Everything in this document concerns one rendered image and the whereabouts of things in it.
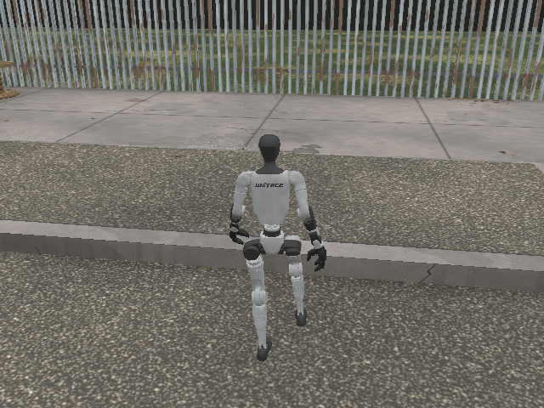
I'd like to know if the humanoid robot head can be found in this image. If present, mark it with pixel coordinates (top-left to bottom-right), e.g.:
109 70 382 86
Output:
255 134 285 174

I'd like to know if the left robot upper arm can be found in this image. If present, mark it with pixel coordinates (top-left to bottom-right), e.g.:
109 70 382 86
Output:
232 171 253 216

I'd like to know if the left robot foot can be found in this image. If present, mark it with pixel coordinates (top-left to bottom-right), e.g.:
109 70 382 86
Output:
257 337 272 361

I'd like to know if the left robot forearm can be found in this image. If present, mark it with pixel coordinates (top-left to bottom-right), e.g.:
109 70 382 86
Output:
229 204 241 232

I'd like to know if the right robot upper arm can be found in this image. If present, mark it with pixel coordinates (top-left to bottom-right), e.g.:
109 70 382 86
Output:
287 170 310 219

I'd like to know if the left robot hand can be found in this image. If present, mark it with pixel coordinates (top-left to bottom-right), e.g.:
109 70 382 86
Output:
229 228 249 245

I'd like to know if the right robot hand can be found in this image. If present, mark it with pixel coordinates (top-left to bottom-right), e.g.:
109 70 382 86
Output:
307 246 326 272

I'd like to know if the right robot forearm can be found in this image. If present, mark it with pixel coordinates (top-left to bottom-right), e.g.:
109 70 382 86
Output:
303 205 323 249

